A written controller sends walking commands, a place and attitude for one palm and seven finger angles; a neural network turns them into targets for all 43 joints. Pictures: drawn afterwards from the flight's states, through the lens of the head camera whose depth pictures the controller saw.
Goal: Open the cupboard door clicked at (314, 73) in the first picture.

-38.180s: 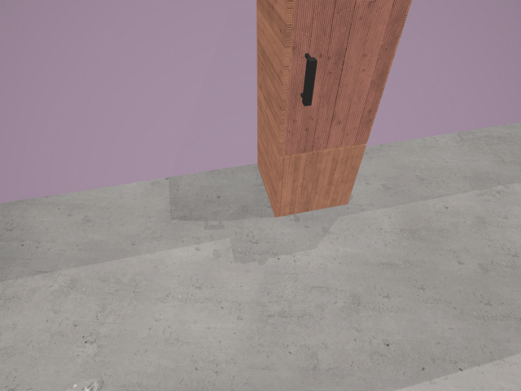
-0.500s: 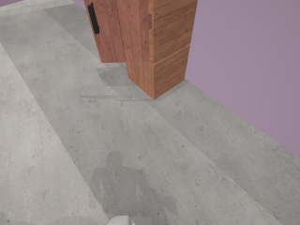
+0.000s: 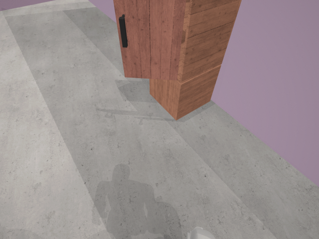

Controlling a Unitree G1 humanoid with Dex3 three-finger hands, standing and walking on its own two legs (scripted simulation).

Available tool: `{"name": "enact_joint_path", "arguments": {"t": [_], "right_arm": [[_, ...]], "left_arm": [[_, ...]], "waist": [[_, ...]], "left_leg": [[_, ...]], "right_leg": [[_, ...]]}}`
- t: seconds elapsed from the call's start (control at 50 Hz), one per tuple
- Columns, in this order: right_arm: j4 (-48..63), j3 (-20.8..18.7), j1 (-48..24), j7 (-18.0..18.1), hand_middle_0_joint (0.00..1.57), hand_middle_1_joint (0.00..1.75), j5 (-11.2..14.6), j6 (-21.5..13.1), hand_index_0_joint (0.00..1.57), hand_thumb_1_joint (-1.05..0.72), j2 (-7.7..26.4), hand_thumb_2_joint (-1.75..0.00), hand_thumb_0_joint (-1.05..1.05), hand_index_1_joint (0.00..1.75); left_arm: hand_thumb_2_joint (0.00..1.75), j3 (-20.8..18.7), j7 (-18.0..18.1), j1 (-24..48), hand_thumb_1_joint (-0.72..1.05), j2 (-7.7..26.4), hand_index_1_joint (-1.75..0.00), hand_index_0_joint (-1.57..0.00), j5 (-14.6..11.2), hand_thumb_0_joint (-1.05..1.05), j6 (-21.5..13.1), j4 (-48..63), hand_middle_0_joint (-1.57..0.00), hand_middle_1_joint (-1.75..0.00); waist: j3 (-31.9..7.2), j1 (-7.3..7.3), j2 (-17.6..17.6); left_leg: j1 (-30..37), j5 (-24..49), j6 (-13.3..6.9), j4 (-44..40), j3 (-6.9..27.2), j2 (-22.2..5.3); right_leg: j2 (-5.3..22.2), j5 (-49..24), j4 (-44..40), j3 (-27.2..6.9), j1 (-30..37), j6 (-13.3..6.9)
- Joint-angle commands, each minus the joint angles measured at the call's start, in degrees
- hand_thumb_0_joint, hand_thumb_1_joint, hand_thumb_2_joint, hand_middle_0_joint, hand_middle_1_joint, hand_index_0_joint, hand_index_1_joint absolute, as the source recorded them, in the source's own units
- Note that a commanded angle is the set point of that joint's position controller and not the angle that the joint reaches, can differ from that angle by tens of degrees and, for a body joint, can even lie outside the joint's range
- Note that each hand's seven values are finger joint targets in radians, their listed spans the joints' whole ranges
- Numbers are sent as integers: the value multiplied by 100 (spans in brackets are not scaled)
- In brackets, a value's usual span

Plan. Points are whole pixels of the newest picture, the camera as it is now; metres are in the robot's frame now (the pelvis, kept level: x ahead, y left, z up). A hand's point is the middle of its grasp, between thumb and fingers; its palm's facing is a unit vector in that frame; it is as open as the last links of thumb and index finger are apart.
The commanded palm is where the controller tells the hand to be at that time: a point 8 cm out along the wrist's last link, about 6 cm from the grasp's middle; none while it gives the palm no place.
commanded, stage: take the last steps up to it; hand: left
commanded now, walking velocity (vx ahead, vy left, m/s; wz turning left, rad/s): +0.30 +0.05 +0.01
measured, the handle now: (124, 31) +1.07 +0.26 -0.02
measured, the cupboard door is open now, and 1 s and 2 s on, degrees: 50 50 50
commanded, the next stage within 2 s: come to a stop and stand still in 1.12 s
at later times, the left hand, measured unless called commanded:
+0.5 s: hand (110, 234) +0.16 +0.15 -0.17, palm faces +0.12 -0.97 -0.19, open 7.2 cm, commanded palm none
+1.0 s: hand (103, 151) +0.42 +0.24 -0.17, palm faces +0.04 -0.98 -0.18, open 7.4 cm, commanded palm none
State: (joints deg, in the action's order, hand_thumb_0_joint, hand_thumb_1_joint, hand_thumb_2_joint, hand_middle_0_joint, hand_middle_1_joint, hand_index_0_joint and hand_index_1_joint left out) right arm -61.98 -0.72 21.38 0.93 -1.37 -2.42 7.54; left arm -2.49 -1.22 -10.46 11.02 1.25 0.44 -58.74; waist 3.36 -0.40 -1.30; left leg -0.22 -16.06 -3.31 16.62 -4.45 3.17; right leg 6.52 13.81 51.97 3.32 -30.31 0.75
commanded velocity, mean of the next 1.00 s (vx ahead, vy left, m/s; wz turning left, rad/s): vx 0.29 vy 0.05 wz -0.01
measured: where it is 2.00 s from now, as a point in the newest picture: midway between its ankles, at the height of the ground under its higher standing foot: (159, 196)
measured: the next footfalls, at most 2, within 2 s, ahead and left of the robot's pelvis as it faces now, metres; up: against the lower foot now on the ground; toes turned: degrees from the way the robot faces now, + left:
right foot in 0.14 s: +0.16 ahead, -0.12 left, +0.00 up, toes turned -7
left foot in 0.64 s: +0.36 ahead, +0.13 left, +0.00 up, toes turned +9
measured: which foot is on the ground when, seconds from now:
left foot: down 0.00-0.16, up 0.18-0.62, down 0.64-1.00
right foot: up 0.00-0.12, down 0.14-0.66, up 0.68-1.00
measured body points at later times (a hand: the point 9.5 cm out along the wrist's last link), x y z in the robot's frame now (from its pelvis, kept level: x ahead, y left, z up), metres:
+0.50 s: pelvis +0.17 -0.02 +0.00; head +0.20 -0.03 +0.45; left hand +0.15 +0.20 -0.15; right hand +0.26 -0.26 -0.15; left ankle +0.26 +0.13 -0.69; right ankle +0.12 -0.12 -0.74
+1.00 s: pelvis +0.35 +0.05 +0.00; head +0.37 +0.06 +0.45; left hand +0.42 +0.29 -0.15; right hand +0.33 -0.19 -0.15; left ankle +0.32 +0.12 -0.74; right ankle +0.42 -0.09 -0.68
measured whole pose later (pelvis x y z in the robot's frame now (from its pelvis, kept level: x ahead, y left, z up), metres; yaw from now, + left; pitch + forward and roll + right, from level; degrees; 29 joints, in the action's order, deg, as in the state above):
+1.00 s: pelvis +0.35 +0.05 +0.00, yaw +0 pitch +0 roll +1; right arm -62.0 -2.2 20.0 1.5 -1.5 -3.4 9.8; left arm -3.7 -0.7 -9.5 10.6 1.4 -0.4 -58.9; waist 2.7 -0.1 -1.9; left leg -4.8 -12.7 -4.0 17.4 -10.5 2.2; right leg 6.6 10.0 54.7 2.0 -32.7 0.0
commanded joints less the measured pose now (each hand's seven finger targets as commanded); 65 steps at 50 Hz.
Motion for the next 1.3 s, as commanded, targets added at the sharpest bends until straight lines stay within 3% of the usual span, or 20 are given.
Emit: {"name": "enact_joint_path", "arguments": {"t": [0.0,0.06,0.1,0.14,0.16,0.2,0.28,0.52,0.58,0.6,0.62,0.64,0.68,0.76,1.04,1.12,1.14,1.18,1.24,1.28], "right_arm": [[-63,-178,624,72,20,30,-17,-122,20,-90,862,-90,0,30],[-180,-188,571,86,20,30,-34,-110,20,-90,877,-90,0,30],[-192,-192,446,63,20,30,40,-118,20,-90,837,-90,0,30],[104,-199,441,15,20,30,114,-152,20,-90,621,-90,0,30],[123,-257,24,3,20,30,89,-98,20,-90,696,-90,0,30],[152,-277,-375,-41,20,30,52,-13,20,-90,506,-90,0,30],[-11,-227,25,-118,20,30,-22,157,20,-90,180,-90,0,30],[751,-221,-1732,-309,20,30,16,72,20,-90,412,-90,0,30],[567,-260,-1038,-235,20,30,-19,-10,20,-90,627,-90,0,30],[344,-334,-304,-178,20,30,-42,-49,20,-90,934,-90,0,30],[210,-487,442,-86,20,30,-126,-81,20,-90,1582,-90,0,30],[157,-524,915,-21,20,30,-65,-17,20,-90,1827,-90,0,30],[403,-422,32,37,20,30,-1,-25,20,-90,1476,-90,0,30],[478,-224,-440,58,20,30,7,-170,20,-90,833,-90,0,30],[-121,-155,632,84,20,30,-53,-173,20,-90,767,-90,0,30],[-230,-142,611,90,20,30,-25,-102,20,-90,768,-90,0,30],[-208,-133,548,71,20,30,46,-122,20,-90,680,-90,0,30],[49,-138,367,48,20,30,111,-105,20,-90,546,-90,0,30],[57,-143,-182,70,20,30,112,66,20,-90,372,-90,0,30],[-96,-86,116,61,20,30,116,260,20,-90,134,-90,0,30]], "left_arm": [[90,-18,-20,789,90,205,-30,-20,-4,0,-172,654,-20,-30],[90,-75,-28,557,90,198,-30,-20,-3,0,-198,635,-20,-30],[90,-195,11,-698,90,519,-30,-20,18,0,-286,255,-20,-30],[90,-394,116,-2110,90,1367,-30,-20,-29,0,-342,-146,-20,-30],[90,-364,153,-1722,90,1187,-30,-20,-68,0,-356,-63,-20,-30],[90,-203,205,-825,90,569,-30,-20,-75,0,-364,163,-20,-30],[90,-118,190,-833,90,97,-30,-20,-11,0,-549,72,-20,-30],[90,-119,197,-1274,90,635,-30,-20,21,0,-521,-404,-20,-30],[90,-158,198,-1125,90,663,-30,-20,-4,0,-465,-408,-20,-30],[90,-138,174,-1137,90,556,-30,-20,-8,0,-453,-372,-20,-30],[90,-103,144,-1331,90,262,-30,-20,-62,0,-427,-229,-20,-30],[90,-51,139,-1010,90,175,-30,-20,-54,0,-462,19,-20,-30],[90,-88,160,-669,90,186,-30,-20,-43,0,-388,25,-20,-30],[90,-118,63,-1006,90,-17,-30,-20,41,0,-211,-164,-20,-30],[90,-12,26,560,90,47,-30,-20,12,0,-163,445,-20,-30],[90,-55,46,-113,90,217,-30,-20,16,0,-248,281,-20,-30],[90,-130,86,-772,90,497,-30,-20,10,0,-309,71,-20,-30],[90,-274,176,-1879,90,1175,-30,-20,-84,0,-383,-258,-20,-30],[90,-119,290,-772,90,556,-30,-20,-87,0,-363,39,-20,-30],[90,-39,314,-299,90,397,-30,-20,-59,0,-353,130,-20,-30]], "waist": [[424,251,579],[303,67,576],[-207,-511,1],[-1162,-797,-1431],[-849,-726,-1228],[41,-299,-165],[-94,52,-517],[313,-204,-644],[88,237,-573],[-392,514,51],[-1051,731,1347],[-1138,846,1515],[-739,504,1093],[-165,5,686],[200,216,614],[-158,-124,370],[-567,-382,95],[-1212,-692,-1269],[-432,-205,-232],[-364,112,-443]], "left_leg": [[-229,2024,-757,-459,900,-1689],[-500,2162,-633,-8,762,-1613],[-1376,2158,-325,1541,477,-1142],[-3329,-1772,142,4876,30,-73],[-3538,-1503,145,5587,555,-390],[-3474,-400,198,5438,746,-883],[-3035,218,459,4409,365,-956],[-2790,307,388,2093,-78,-673],[-1217,490,255,1176,-374,-319],[-18,591,146,966,-152,-526],[1205,877,-376,837,1641,-1961],[1260,1533,-869,283,2575,-2685],[80,372,-889,-142,2233,-2633],[-1062,576,-498,-642,992,-2004],[-318,2789,-581,-303,293,-1857],[-630,2878,-253,874,57,-1531],[-1450,2442,-30,1724,-110,-1255],[-3247,-2145,397,4505,-285,-306],[-3042,-1195,466,4591,486,-828],[-2234,-851,586,3762,353,-794]], "right_leg": [[-101,47,-916,170,-84,-48],[-337,19,-1529,315,917,-165],[-319,-289,-2189,65,2995,-341],[2131,-588,-3451,-3254,4695,-1408],[2083,-235,-3732,-3371,3971,-1395],[1643,-30,-3936,-2001,2519,-1079],[1034,-1566,-4070,-540,2093,-808],[1221,-2010,-3812,-267,2675,-842],[898,-2462,-2798,57,2196,-621],[625,-2161,-1630,229,1675,-474],[-112,10,-55,657,435,-202],[-488,1990,1344,346,-252,-207],[-61,1389,2304,-313,-643,-273],[120,419,1675,-281,-181,-139],[-121,-154,-1039,120,89,-197],[-469,-490,-2313,380,1828,-337],[-94,-1257,-2365,-149,3230,-538],[2001,-3665,-2981,-2429,4713,-1652],[1466,-4353,-3197,-1162,2969,-1360],[1126,-4429,-3301,-448,2039,-1086]]}}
